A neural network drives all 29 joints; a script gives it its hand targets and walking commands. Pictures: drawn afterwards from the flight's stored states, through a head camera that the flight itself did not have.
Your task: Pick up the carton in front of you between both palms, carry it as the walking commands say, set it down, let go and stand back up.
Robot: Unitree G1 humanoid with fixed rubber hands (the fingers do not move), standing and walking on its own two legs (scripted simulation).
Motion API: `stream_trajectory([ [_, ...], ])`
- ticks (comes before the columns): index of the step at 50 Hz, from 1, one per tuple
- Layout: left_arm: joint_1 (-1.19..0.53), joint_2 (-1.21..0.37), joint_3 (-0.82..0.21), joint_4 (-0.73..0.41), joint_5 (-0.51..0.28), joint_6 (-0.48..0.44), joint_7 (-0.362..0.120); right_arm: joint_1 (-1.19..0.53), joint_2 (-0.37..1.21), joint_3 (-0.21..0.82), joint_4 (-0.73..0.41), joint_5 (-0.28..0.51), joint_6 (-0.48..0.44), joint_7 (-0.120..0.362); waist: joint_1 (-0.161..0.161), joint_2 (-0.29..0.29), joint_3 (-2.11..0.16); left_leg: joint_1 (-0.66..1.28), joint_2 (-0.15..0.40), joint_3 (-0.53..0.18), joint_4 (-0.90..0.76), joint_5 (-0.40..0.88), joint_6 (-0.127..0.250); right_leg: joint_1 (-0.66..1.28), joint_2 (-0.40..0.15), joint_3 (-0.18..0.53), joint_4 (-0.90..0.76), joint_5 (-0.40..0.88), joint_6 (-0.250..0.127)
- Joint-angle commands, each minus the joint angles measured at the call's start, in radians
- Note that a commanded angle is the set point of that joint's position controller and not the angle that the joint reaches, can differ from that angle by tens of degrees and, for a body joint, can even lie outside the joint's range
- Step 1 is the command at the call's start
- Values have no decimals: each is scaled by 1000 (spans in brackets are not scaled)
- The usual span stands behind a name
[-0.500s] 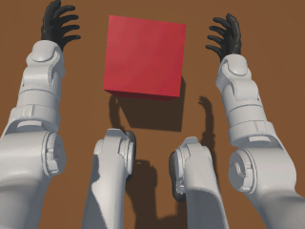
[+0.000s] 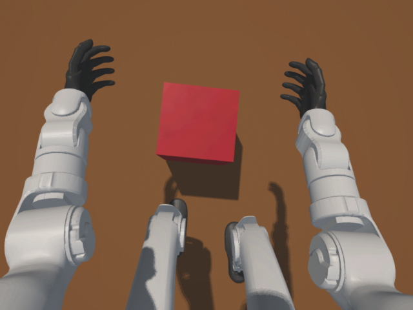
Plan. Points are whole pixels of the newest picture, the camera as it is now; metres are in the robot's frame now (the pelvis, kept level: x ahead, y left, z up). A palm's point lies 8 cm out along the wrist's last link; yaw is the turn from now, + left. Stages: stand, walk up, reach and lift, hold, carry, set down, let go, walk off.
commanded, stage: set down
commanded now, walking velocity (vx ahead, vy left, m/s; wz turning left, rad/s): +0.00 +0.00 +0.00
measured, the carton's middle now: (197, 130) +0.49 +0.05 -0.47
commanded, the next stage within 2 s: let go in 0.06 s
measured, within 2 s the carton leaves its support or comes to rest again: neither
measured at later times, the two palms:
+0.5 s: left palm (18, 143) +0.36 +0.27 +0.01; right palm (378, 154) +0.39 -0.17 +0.02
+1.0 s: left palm out of the picture +0.24 +0.22 +0.11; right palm out of the picture +0.27 -0.25 +0.11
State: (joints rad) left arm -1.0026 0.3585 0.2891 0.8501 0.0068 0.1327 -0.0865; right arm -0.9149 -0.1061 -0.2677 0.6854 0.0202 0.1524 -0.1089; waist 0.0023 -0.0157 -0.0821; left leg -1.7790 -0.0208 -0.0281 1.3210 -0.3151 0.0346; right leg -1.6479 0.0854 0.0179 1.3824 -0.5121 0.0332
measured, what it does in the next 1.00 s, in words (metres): rises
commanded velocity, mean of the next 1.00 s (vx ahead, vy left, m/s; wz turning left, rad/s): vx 0.00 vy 0.00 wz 0.00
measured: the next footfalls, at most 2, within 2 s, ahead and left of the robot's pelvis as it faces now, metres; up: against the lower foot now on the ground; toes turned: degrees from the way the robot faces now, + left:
none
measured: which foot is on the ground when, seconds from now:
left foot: down 0.00-1.00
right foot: down 0.00-1.00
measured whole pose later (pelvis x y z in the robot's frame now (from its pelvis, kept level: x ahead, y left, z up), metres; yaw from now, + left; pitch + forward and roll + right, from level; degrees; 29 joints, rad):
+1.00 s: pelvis +0.10 -0.02 +0.18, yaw +3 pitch +0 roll +1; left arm 0.24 0.23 0.04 0.43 0.00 0.07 -0.07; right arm 0.23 -0.22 -0.03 0.44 0.00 0.06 0.06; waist 0.00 -0.03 0.06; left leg -0.23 -0.04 -0.02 0.41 -0.18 0.00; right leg -0.12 0.03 0.07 0.45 -0.33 -0.03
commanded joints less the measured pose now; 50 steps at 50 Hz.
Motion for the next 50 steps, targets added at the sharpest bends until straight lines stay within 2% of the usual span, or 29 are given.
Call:
stream_trajectory([
  [1,-185,117,23,-97,15,-28,-1,-152,-80,-11,-103,-8,-28,11,19,93,-908,1051,-7,-12,-126,323,-31,110,13,-75,-245,157,40],
  [7,-90,83,31,-83,63,-44,4,-57,-73,-6,-83,-40,-47,29,21,82,-895,1182,-2,-28,-227,390,-28,201,3,-65,-358,203,42],
  [12,139,41,11,-177,101,-37,26,158,-98,23,-128,-94,-52,55,20,88,-931,1400,3,-44,-318,471,-30,304,2,-64,-452,237,29],
  [18,359,5,-57,-332,52,-64,33,361,-118,75,-218,-84,-84,92,14,83,-765,1516,23,-66,-439,482,-26,468,-14,-41,-567,253,8],
  [30,868,-57,-143,-373,3,-138,45,813,-143,139,-199,-40,-166,141,0,66,-460,1701,33,-80,-616,613,-21,807,-33,0,-752,362,-8],
  [37,1091,-59,-179,-453,-9,-161,46,1008,-164,177,-284,-27,-186,153,-8,25,-269,1770,15,-46,-766,526,-23,1108,-49,15,-887,443,-12],
  [41,1178,-59,-201,-490,-12,-145,46,1068,-177,197,-317,-21,-175,161,-2,11,-123,1809,1,-20,-850,442,-35,1224,-63,30,-981,434,-20],
  [45,1197,-42,-214,-511,-15,-107,33,1089,-182,216,-336,-16,-139,167,1,-26,23,1841,-14,8,-889,317,-41,1243,-88,43,-1056,354,-28],
  [50,1191,-31,-217,-521,-7,-51,14,1087,-182,227,-351,-16,-89,168,1,-54,146,1946,-34,25,-875,259,-44,1172,-129,59,-1124,250,-52],
])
